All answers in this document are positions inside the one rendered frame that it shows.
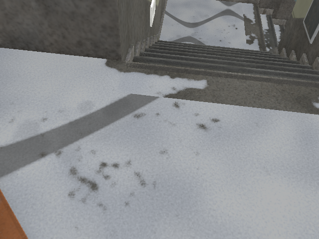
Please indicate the stairs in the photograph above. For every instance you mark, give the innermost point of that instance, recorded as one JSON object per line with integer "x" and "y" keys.
{"x": 272, "y": 33}
{"x": 225, "y": 59}

